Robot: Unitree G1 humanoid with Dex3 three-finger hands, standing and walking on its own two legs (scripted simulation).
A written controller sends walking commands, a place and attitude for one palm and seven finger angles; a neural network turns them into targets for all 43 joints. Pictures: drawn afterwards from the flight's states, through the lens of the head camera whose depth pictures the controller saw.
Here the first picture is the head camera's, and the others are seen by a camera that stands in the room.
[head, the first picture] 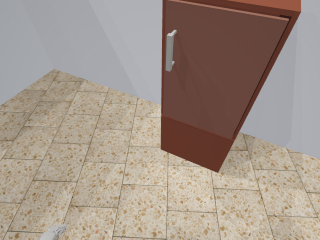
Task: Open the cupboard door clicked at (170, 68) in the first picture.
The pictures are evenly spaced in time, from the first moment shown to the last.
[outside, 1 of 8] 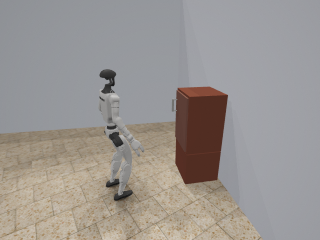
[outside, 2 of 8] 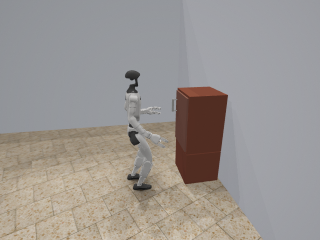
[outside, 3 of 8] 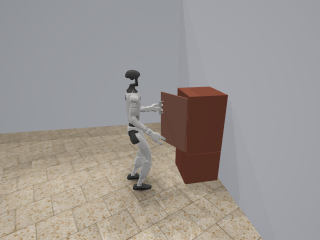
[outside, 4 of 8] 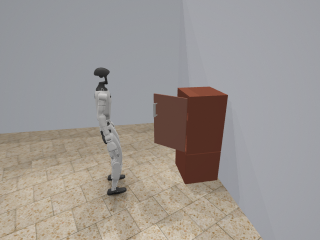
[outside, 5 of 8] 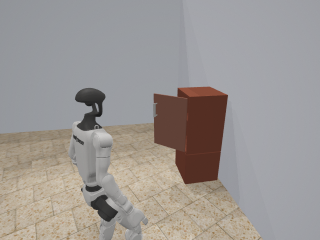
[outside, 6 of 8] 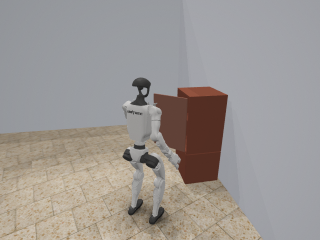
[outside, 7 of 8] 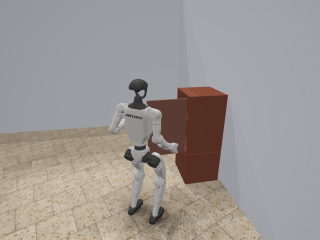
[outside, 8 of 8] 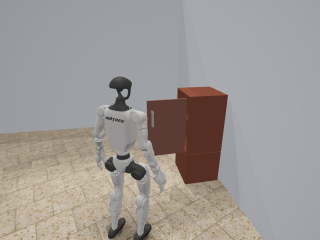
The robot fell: no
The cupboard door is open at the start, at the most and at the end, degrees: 0 93 92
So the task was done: yes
